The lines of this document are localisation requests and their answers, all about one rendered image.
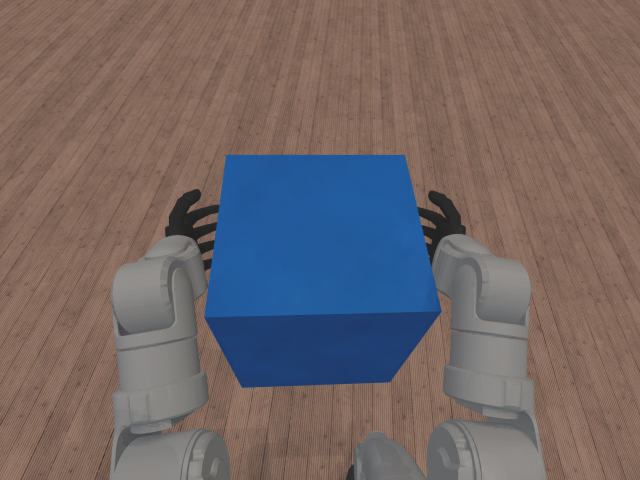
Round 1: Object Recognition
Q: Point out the robot left upper arm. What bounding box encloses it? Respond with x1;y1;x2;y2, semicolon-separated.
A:
112;428;231;480

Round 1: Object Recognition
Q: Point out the carton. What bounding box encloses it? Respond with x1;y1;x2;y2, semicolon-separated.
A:
204;155;442;388

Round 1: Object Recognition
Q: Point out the robot left hand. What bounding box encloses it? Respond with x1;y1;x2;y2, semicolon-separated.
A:
165;189;219;271

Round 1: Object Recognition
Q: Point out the robot right hand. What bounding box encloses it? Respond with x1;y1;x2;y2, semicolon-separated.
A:
417;190;466;267

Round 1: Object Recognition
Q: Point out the right robot thigh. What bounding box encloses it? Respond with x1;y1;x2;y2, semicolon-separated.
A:
353;438;427;480

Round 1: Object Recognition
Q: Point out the robot right upper arm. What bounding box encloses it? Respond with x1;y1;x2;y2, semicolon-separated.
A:
427;419;546;480

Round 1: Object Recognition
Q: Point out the robot right shin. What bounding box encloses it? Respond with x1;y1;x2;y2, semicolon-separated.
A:
365;431;386;440

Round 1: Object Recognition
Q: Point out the right robot forearm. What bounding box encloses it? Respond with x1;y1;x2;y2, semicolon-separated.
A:
431;234;547;480

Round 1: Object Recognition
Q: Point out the left robot forearm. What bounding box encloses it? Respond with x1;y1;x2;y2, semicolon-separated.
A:
110;235;209;480

